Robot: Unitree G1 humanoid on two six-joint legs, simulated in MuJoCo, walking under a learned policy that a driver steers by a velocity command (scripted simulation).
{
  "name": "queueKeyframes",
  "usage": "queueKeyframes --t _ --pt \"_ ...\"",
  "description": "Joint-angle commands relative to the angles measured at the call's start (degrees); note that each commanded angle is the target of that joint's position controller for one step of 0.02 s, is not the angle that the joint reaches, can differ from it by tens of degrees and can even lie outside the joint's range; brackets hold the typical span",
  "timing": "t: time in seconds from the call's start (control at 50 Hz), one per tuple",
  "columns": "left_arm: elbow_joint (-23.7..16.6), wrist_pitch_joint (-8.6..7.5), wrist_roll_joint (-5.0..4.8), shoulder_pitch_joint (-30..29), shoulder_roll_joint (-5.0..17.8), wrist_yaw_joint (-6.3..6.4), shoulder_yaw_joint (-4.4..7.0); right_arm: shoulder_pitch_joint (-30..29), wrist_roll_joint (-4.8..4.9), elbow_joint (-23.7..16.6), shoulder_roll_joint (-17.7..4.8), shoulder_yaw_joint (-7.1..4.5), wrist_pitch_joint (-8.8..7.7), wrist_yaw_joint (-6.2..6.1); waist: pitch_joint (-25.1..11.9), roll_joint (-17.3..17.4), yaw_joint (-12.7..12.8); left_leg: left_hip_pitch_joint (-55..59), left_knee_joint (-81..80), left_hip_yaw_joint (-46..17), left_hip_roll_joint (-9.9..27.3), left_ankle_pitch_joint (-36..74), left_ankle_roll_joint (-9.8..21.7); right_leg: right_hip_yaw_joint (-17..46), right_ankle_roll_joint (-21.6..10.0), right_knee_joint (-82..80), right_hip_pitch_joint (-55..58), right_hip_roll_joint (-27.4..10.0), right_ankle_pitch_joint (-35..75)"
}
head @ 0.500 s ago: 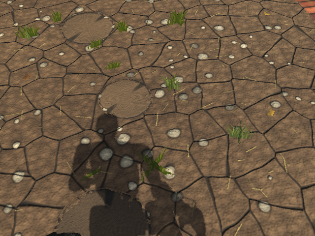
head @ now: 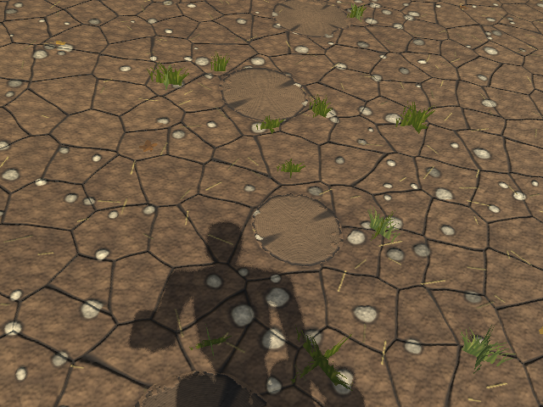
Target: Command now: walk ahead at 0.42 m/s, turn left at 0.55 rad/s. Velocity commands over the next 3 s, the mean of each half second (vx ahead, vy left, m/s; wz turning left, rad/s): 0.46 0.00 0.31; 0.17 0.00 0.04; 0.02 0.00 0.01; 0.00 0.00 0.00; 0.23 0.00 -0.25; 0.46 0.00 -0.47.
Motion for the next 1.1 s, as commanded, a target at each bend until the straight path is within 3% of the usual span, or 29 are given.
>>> queueKeyframes --t 0.02,0.12,0.2,0.28,0.32,0.34,0.36,0.38,0.4,0.42,0.44,0.46,0.5,0.54,0.58,0.62,0.7,0.76,0.78,0.8,0.82,0.84,0.88,0.9,0.96,1.04,1.06,1.08,1.1 --pt "-4.41 -1.82 0.44 -8.07 3.83 -0.40 1.09 0.22 0.14 -3.68 -8.33 -1.50 -1.76 -0.84 3.58 8.02 1.16 10.11 -14.26 -17.01 12.25 2.99 7.99 2.61 0.87 -4.89 -13.33 -0.52 9.27" --pt "-5.75 -1.93 -0.29 -13.15 1.26 -1.29 0.04 3.94 0.11 -2.89 -8.53 -1.71 -1.45 -1.54 4.97 10.27 -1.21 8.70 -13.25 -12.53 10.15 8.73 7.17 1.48 2.15 -16.14 -8.29 1.20 15.89" --pt "-7.54 -2.62 -0.62 -17.42 0.95 -2.47 -0.88 6.43 0.41 -1.47 -8.57 -1.87 -1.07 -1.43 7.81 10.42 -3.50 10.34 -11.50 -12.69 11.68 11.37 7.49 0.06 1.61 -20.73 -7.15 1.04 15.04" --pt "-7.15 -3.33 -0.71 -13.00 3.86 -2.92 -0.27 4.23 0.50 -1.38 -10.09 -2.41 -0.40 -1.43 7.10 12.46 -0.43 12.41 -7.01 -12.97 13.69 25.26 6.14 -1.43 -1.24 -23.52 0.75 2.10 9.83" --pt "-3.56 -3.29 -0.21 0.26 7.65 -2.17 1.59 1.83 0.18 -2.14 -9.99 -2.23 -0.15 -1.27 -1.43 12.15 6.20 10.40 7.14 -9.09 9.80 45.42 3.88 -3.20 -4.75 -24.23 19.05 4.05 10.19" --pt "-1.30 -3.14 0.72 12.34 10.38 -1.75 2.28 0.51 -0.62 -3.54 -8.79 -1.54 -0.22 -1.14 -10.77 8.07 11.07 -0.79 22.72 -7.96 7.27 35.47 2.32 6.02 -8.71 -20.93 38.15 -4.43 9.70" --pt "1.25 -2.56 0.86 20.40 14.73 -1.90 3.56 8.49 0.05 -3.72 -1.21 0.43 -1.26 -0.59 -21.05 -11.01 8.69 -23.69 46.16 -4.76 -2.90 0.74 -2.34 33.88 -18.05 -25.61 59.97 -19.24 -3.85" --pt "1.98 -2.56 0.01 19.72 9.35 -2.27 1.92 7.14 1.57 -2.78 -4.85 -0.13 -2.43 -0.56 -19.72 -13.02 9.48 -30.07 53.38 -10.91 -3.32 -15.95 -1.42 44.62 -17.37 -34.30 58.19 -20.10 -10.75" --pt "1.60 -2.44 -0.47 14.68 6.32 -1.93 1.04 0.07 2.63 -4.52 -8.97 -1.20 -2.98 -0.41 -9.10 -8.76 9.18 -34.48 55.62 -9.49 -0.06 -12.81 -0.59 35.02 -14.58 -34.70 49.73 -18.16 -10.54" --pt "0.68 -2.25 -0.12 10.24 5.04 -1.66 0.48 -4.45 2.13 -5.58 -9.28 -1.07 -3.33 -0.47 -4.06 -2.62 7.63 -32.54 53.39 -6.88 3.17 -7.69 -0.02 27.31 -13.19 -35.75 40.23 -16.04 -4.71" --pt "0.45 -2.13 0.52 7.53 3.65 -1.76 -0.03 -7.21 0.78 -6.00 -8.76 -1.38 -3.37 -0.62 -0.27 0.77 6.06 -30.20 49.97 -5.31 5.09 -4.56 0.17 21.97 -12.36 -37.40 32.28 -13.64 1.39" --pt "0.56 -2.35 1.26 6.54 3.13 -1.66 -0.34 -6.30 0.56 -6.21 -7.89 -1.60 -3.03 -0.57 0.16 -1.65 3.93 -26.90 47.49 -5.33 6.81 -2.82 0.19 18.99 -12.57 -38.66 27.83 -12.50 4.90" --pt "1.34 -2.58 1.18 6.16 2.59 -1.53 -0.68 -4.88 0.49 -5.70 -5.65 -1.35 -2.14 -0.64 1.49 -2.73 2.20 -23.29 43.58 -4.00 7.11 -3.30 -0.98 13.27 -13.02 -39.89 22.94 -11.10 20.40" --pt "2.56 -2.75 1.00 6.59 4.18 -0.97 -0.56 -7.15 -0.15 -6.88 -4.35 -0.93 -1.82 -0.84 2.94 -1.95 1.48 -23.79 36.62 -2.13 6.67 -1.21 -2.65 7.86 -13.19 -39.68 20.65 -10.67 36.36" --pt "3.08 -2.12 0.82 6.76 5.51 -0.22 -0.36 -10.62 -0.78 -7.86 -3.05 -0.17 -1.89 -0.49 2.06 -1.67 2.01 -20.95 26.41 -0.26 5.71 6.35 -3.23 2.89 -11.85 -39.08 19.58 -8.34 41.17" --pt "3.74 -1.43 0.51 8.55 6.28 0.17 -0.35 -14.75 -0.59 -8.42 -2.79 0.25 -1.98 0.12 0.63 -2.13 3.80 -16.60 17.88 1.50 3.48 15.18 -3.17 0.36 -10.39 -38.81 19.74 -6.43 39.64" --pt "5.53 -0.13 -0.34 10.64 7.24 0.52 -0.46 -19.32 -0.61 -9.90 -5.48 -0.12 -1.74 0.91 -0.17 -2.29 4.74 -14.24 9.51 -0.27 2.07 18.47 -1.85 2.56 -8.86 -34.85 25.71 -8.80 33.82" --pt "5.98 0.72 -0.34 10.19 6.45 0.73 -0.82 -13.94 -1.67 -7.82 -8.73 -1.45 -2.01 0.90 -2.35 -0.28 1.46 -3.86 2.03 0.57 0.55 24.48 0.88 2.68 -5.40 -24.42 26.28 -6.12 30.12" --pt "5.80 0.54 0.90 12.50 4.85 0.67 -1.46 -10.87 -2.21 -7.62 -12.43 -2.28 -2.06 0.46 -6.42 4.61 1.35 5.35 3.85 -4.84 6.96 48.00 3.31 0.28 -2.58 -15.59 22.14 -2.41 20.76" --pt "7.58 0.32 1.43 21.55 -0.51 0.37 -3.18 -9.49 -3.10 -7.44 -12.58 -1.77 -1.40 0.18 -14.36 14.79 4.42 20.21 6.84 -17.09 19.10 61.28 12.96 -0.77 0.97 -1.96 11.13 2.26 -6.91" --pt "8.37 1.08 0.55 20.62 1.36 0.23 -3.05 -8.16 -2.07 -6.94 -7.54 -0.49 -0.77 0.63 -17.84 15.50 2.30 19.26 4.14 -22.62 21.41 55.54 15.95 2.52 2.37 5.38 8.87 2.55 -27.19" --pt "7.59 2.02 -0.31 17.55 4.69 0.21 -2.17 -10.40 -1.14 -6.89 -6.73 0.07 -0.53 1.14 -13.87 11.85 2.55 14.20 1.89 -21.27 19.20 42.40 14.10 4.19 2.56 8.65 6.50 0.92 -28.98" --pt "6.91 4.30 -0.24 12.70 4.77 1.38 -1.67 -17.52 -1.26 -7.71 -7.27 0.23 -0.17 1.19 -5.78 7.31 3.99 2.61 -3.26 -17.67 16.18 22.72 10.66 3.44 3.23 7.00 5.24 -1.32 -23.87" --pt "6.85 5.31 0.07 12.20 4.67 1.95 -1.47 -20.50 -1.67 -7.94 -7.92 0.07 -0.02 0.87 -4.17 8.62 5.29 -2.97 -5.64 -15.83 14.58 15.74 9.19 3.43 3.60 3.82 8.48 -2.36 -20.33" --pt "8.50 6.08 0.60 14.08 2.31 2.63 -1.83 -22.97 -2.34 -7.10 -7.40 0.12 0.46 0.36 -3.72 10.56 6.45 -10.58 -7.92 -10.05 10.81 8.48 8.14 0.74 3.68 -5.23 17.36 -1.01 -12.81" --pt "9.71 5.80 1.90 13.75 1.53 1.91 -1.99 -21.92 -0.87 -4.54 -6.00 0.70 0.98 -0.14 -3.04 8.68 7.07 -13.91 -7.10 -6.86 7.66 -8.85 4.35 -1.45 1.26 -20.48 26.06 0.36 1.33" --pt "9.15 5.72 2.55 12.73 2.61 1.81 -2.00 -20.24 -1.02 -3.47 -5.20 1.00 1.06 -0.13 -0.85 6.77 6.40 -14.99 -6.31 -6.19 6.21 -13.07 1.76 1.08 -0.11 -23.81 25.71 -1.81 2.00" --pt "8.27 5.59 2.16 11.54 5.38 2.03 -1.72 -19.28 -1.51 -3.19 -5.45 0.92 1.18 -0.12 1.85 2.88 4.59 -14.35 -3.65 -4.30 3.79 -13.31 -0.35 4.24 -1.93 -27.08 21.76 -5.11 -3.14" --pt "9.05 5.23 1.30 9.51 6.45 1.97 -1.47 -18.55 -1.40 -3.30 -4.30 1.00 1.40 -0.44 3.88 -4.70 2.41 -7.87 -1.80 -0.30 0.62 -7.00 -2.01 5.05 -3.26 -29.72 11.96 -4.73 -16.15"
